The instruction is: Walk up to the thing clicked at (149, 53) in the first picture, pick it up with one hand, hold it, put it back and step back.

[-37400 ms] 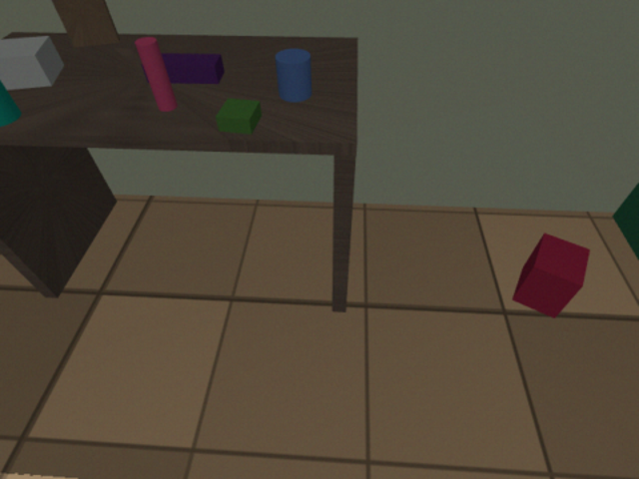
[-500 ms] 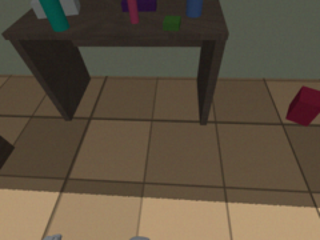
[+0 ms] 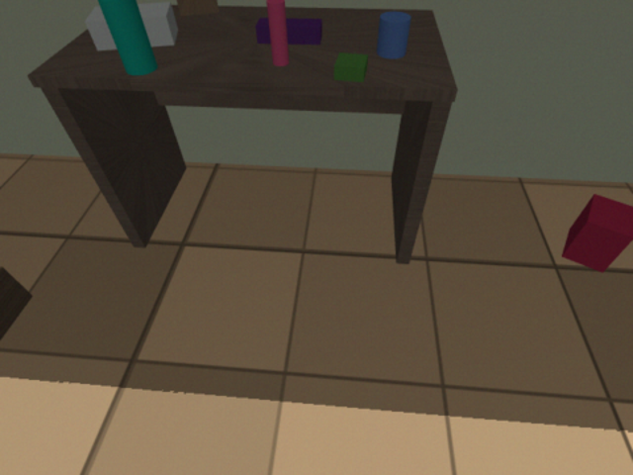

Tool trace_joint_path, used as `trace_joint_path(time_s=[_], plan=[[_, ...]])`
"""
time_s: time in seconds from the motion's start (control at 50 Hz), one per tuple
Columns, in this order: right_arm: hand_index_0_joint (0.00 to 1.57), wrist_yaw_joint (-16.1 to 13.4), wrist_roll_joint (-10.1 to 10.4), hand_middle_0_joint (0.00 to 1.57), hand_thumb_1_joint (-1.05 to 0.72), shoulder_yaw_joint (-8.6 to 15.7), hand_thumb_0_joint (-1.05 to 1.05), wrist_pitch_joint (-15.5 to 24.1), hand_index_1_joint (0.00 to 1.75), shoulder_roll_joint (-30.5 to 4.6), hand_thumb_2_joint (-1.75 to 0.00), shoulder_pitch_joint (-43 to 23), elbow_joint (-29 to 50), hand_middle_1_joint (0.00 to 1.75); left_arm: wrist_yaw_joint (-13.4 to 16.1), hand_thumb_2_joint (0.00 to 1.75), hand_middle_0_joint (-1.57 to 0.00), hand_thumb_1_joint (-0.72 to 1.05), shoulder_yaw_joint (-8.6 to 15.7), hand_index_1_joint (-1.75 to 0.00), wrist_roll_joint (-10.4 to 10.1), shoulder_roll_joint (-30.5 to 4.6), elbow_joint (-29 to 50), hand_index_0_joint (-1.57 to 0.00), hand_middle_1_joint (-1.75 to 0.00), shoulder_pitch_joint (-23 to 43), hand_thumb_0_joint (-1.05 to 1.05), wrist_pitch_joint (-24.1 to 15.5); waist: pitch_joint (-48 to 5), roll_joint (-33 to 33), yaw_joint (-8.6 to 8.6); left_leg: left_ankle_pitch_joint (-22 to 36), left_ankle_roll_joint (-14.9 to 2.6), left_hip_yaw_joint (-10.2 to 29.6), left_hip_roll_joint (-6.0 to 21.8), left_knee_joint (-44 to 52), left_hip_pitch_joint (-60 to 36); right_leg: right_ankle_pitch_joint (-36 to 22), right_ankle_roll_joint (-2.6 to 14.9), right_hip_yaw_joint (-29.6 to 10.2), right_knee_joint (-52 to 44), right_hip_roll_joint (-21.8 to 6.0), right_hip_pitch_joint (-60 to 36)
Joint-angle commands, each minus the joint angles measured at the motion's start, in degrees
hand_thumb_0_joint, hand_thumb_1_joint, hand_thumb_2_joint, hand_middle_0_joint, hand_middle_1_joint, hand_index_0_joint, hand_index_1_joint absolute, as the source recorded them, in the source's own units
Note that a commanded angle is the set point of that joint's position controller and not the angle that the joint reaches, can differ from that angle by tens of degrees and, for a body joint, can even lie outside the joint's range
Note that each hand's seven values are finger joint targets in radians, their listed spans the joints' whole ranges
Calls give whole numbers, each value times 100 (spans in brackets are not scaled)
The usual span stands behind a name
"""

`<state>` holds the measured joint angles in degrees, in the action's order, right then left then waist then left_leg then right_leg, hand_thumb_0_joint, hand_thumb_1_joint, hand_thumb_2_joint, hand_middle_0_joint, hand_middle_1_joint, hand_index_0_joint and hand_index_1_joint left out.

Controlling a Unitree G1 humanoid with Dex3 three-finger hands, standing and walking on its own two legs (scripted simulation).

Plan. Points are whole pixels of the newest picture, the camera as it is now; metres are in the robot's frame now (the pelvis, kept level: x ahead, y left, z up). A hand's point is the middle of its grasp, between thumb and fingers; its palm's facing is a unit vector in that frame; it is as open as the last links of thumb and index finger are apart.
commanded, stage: step back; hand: left
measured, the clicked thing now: (278, 33) +1.12 +0.19 +0.07
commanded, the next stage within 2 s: stand in 0.42 s
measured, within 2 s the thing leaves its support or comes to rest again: neither
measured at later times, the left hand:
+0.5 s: hand out of the picture +0.15 +0.26 -0.13, palm faces -0.03 -0.93 -0.36, open 7.3 cm
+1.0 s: hand out of the picture +0.07 +0.25 -0.14, palm faces -0.06 -0.94 -0.34, open 7.3 cm
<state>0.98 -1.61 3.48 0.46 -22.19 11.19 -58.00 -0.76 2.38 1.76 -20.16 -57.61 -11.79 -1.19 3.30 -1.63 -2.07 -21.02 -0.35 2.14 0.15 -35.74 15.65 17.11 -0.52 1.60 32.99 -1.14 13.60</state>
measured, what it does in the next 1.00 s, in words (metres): stands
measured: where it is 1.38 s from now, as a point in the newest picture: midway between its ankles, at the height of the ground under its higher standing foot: outside the picture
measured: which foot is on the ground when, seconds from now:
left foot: down 0.00-1.00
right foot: down 0.00-1.00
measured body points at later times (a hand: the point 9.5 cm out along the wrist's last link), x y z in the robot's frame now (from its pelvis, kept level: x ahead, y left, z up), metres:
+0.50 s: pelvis +0.03 +0.01 +0.01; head +0.04 +0.01 +0.46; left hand +0.15 +0.31 -0.11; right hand +0.13 -0.29 -0.11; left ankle +0.02 +0.12 -0.73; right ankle +0.01 -0.13 -0.73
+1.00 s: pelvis +0.00 +0.00 +0.02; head +0.01 -0.01 +0.47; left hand +0.08 +0.30 -0.11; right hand +0.06 -0.31 -0.12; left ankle +0.02 +0.12 -0.73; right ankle +0.01 -0.13 -0.73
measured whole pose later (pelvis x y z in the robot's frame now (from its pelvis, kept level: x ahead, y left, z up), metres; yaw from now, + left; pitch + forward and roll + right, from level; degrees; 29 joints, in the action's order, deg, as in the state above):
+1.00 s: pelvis +0.00 +0.00 +0.02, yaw -2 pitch -2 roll +0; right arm 1.0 -0.5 1.2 0.5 -19.9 6.1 -66.5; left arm -0.5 -0.2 0.5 -20.0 -65.4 -6.9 -0.5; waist 3.1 -0.2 0.0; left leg -8.9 0.4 0.1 0.3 -18.4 7.3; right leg 9.5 -0.9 -0.7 18.8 -0.9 7.1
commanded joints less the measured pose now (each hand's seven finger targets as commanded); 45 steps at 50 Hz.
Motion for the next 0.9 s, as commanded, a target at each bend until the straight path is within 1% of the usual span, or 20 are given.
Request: trace_joint_path(time_s=[0.0,0.02,0.04,0.06,0.1,0.12,0.16,0.2,0.24,0.32,0.38,0.4,0.42,0.46,0.48,0.56,0.7,0.74,0.76,0.88], plan=[[20,-130,-107,20,-90,275,0,204,30,-1173,-90,-133,269,30,64,90,-20,90,125,-30,-114,-1014,525,-20,-30,538,0,-99,-259,-362,234,162,-360,1603,1052,1838,-856,-61,235,-402,3,-225,1037],[20,-111,-34,20,-90,268,0,202,30,-1398,-90,-373,303,30,94,90,-20,90,195,-30,-160,-1190,410,-20,-30,580,0,-73,-150,-503,130,-251,-782,1989,1516,2001,-174,779,157,-123,269,46,537],[20,-98,-30,20,-90,257,0,204,30,-1393,-90,-569,322,30,107,90,-20,90,206,-30,-123,-1257,339,-20,-30,503,0,-84,-138,-417,73,78,-902,1897,1567,1882,-60,805,172,-222,283,-19,229],[20,-98,-19,20,-90,195,0,209,30,-1270,-90,-638,304,30,107,90,-20,90,172,-30,-123,-1169,286,-20,-30,478,0,-115,-188,-340,11,933,-784,1518,1382,1667,-221,425,193,-265,-145,-46,73],[20,-123,22,20,-90,127,0,220,30,-1092,-90,-733,266,30,136,90,-20,90,172,-30,-139,-1218,169,-20,-30,350,0,-200,-517,-478,-30,2793,-364,724,899,1108,-415,-1136,227,-472,-646,-226,-525],[20,-136,67,20,-90,108,0,212,30,-1027,-90,-656,231,30,156,90,-20,90,192,-30,-159,-1308,121,-20,-30,276,0,-228,-738,-472,-2,3206,-235,507,735,896,-438,-1764,256,-584,-636,-346,-844],[20,-173,95,20,-90,111,0,187,30,-972,-90,-509,167,30,166,90,-20,90,220,-30,-151,-1426,144,-20,-30,466,0,-210,-930,-192,122,3351,-129,252,550,774,-611,-2504,347,-638,-418,-507,-987],[20,-191,95,20,-90,138,0,165,30,-1019,-90,-613,147,30,187,90,-20,90,181,-30,-150,-1362,178,-20,-30,575,0,-168,-912,-122,113,3421,-182,258,612,765,-735,-2499,326,-520,-386,-472,-854],[20,-187,104,20,-90,150,0,143,30,-994,-90,-692,116,30,197,90,-20,90,159,-30,-141,-1328,128,-20,-30,636,0,-141,-890,18,119,3119,-250,298,662,830,-733,-2295,321,-497,-411,-452,-816],[20,-166,70,20,-90,125,0,121,30,-961,-90,-965,93,30,186,90,-20,90,138,-30,-116,-1320,92,-20,-30,786,0,-122,-565,106,105,2077,-248,358,649,1140,-342,-1721,288,-566,-659,-433,-838],[20,-142,39,20,-90,98,0,117,30,-901,-90,-1032,37,30,181,90,-20,90,135,-30,-106,-1366,63,-20,-30,910,0,-141,-550,251,148,1967,-177,248,565,1201,-418,-1778,290,-716,-834,-547,-822],[20,-137,141,20,-90,49,0,138,30,-912,-90,-966,-12,30,160,90,-20,90,29,-30,-168,-1127,-36,-20,-30,1003,0,-109,-571,266,238,2441,-172,421,664,1472,-731,-2098,247,-697,-983,-581,-750],[20,-128,146,20,-90,58,0,162,30,-992,-90,-986,-57,30,153,90,-20,90,13,-30,-183,-1089,-43,-20,-30,969,0,-101,-577,145,212,2733,-171,448,718,1529,-877,-2137,159,-648,-1033,-530,-788],[20,-128,137,20,-90,44,0,178,30,-967,-90,-1012,-104,30,165,90,-20,90,4,-30,-176,-1131,-99,-20,-30,979,0,-103,-716,157,227,3201,-148,389,740,1521,-1161,-2370,137,-609,-1134,-547,-894],[20,-128,144,20,-90,39,0,179,30,-970,-90,-1027,-133,30,168,90,-20,90,4,-30,-168,-1137,-126,-20,-30,956,0,-109,-730,165,209,3260,-141,373,738,1548,-1227,-2449,124,-588,-1180,-554,-953],[20,-120,144,20,-90,18,0,162,30,-928,-90,-1086,-181,30,161,90,-20,90,5,-30,-144,-1183,-217,-20,-30,1028,0,-127,-813,191,253,2857,-111,298,722,1740,-1315,-2283,102,-616,-1402,-604,-1077],[20,-107,134,20,-90,-14,0,152,30,-915,-90,-1203,-324,30,136,90,-20,90,-18,-30,-122,-1180,-346,-20,-30,992,0,-107,-531,68,205,1843,-40,302,677,2075,-1066,-1418,108,-663,-1708,-589,-903],[20,-100,124,20,-90,-24,0,143,30,-922,-90,-1144,-372,30,127,90,-20,90,-16,-30,-123,-1200,-375,-20,-30,1003,0,-100,-410,71,236,1335,-35,306,661,2175,-999,-993,115,-713,-1790,-585,-738],[20,-97,121,20,-90,-18,0,146,30,-935,-90,-1133,-375,30,131,90,-20,90,-19,-30,-101,-1201,-375,-20,-30,1002,0,-113,-485,107,237,1484,-52,328,690,2140,-976,-1135,119,-694,-1765,-609,-874],[20,-75,102,20,-90,-40,0,129,30,-938,-90,-954,-470,30,107,90,-20,90,-28,-30,-120,-1219,-420,-20,-30,894,0,-101,-240,185,242,860,-31,356,628,2201,-756,-337,142,-767,-1903,-585,-571]])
